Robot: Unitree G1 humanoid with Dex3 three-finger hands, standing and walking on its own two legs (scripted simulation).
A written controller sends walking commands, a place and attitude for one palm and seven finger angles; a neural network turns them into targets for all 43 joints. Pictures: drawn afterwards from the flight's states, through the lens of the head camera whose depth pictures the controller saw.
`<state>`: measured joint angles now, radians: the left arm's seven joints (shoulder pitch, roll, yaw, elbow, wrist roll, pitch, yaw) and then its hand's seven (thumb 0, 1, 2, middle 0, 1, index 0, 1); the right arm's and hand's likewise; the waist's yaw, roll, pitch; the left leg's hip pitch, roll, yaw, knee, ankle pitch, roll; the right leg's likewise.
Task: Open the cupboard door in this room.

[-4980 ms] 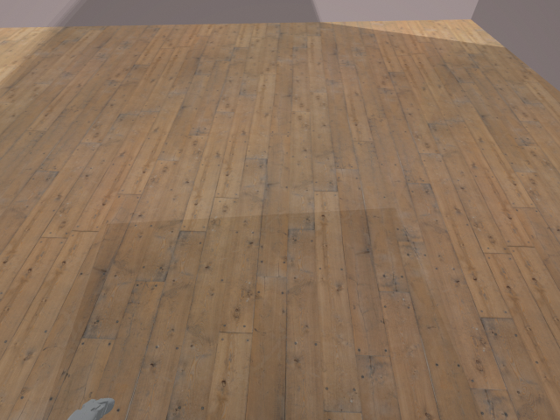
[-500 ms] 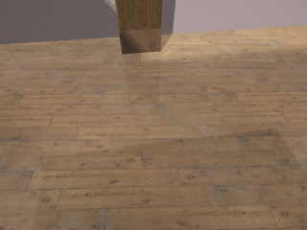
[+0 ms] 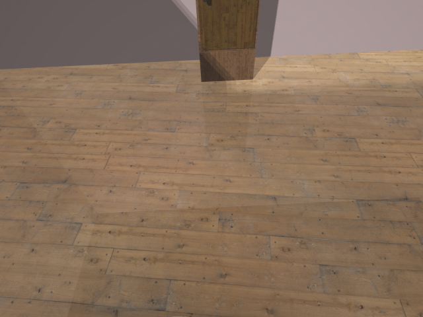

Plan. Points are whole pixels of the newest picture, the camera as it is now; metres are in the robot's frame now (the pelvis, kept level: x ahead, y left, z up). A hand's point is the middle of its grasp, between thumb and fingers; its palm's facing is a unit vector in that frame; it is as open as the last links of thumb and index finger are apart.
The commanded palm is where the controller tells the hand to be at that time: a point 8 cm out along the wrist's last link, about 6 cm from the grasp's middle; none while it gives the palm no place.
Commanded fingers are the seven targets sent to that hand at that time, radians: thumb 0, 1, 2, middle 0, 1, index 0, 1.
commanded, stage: turn or walk to find it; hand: left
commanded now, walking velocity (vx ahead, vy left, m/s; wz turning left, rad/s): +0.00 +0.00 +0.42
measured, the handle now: out of the picture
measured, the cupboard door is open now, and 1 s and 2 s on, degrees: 0 0 0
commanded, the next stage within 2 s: stand and wait in 0.84 s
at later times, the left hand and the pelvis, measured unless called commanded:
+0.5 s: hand out of the picture -0.03 +0.29 -0.17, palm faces +0.22 -0.95 -0.22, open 7.4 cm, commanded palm none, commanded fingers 0.00 0.90 0.90 -0.20 -0.30 -0.20 -0.30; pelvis -0.04 +0.07 +0.01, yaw +11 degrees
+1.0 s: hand out of the picture -0.04 +0.23 -0.14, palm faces +0.37 -0.89 -0.28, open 7.4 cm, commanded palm none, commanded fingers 0.00 0.90 0.90 -0.20 -0.30 -0.20 -0.30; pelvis -0.06 +0.01 +0.01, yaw +22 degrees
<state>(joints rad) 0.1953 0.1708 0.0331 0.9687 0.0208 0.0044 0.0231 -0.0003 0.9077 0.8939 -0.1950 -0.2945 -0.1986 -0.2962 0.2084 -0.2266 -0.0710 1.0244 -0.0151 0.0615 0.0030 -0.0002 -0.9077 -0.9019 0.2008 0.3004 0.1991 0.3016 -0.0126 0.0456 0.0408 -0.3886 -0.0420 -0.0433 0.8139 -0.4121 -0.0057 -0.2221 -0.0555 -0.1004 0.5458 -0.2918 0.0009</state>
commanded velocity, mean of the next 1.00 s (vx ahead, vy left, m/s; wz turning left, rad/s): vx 0.00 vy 0.00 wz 0.34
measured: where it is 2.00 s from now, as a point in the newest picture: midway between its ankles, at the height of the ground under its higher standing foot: outside the picture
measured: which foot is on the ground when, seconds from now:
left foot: up 0.00-0.26, down 0.28-0.90, up 0.92-1.00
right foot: down 0.00-0.28, up 0.30-0.88, down 0.90-1.00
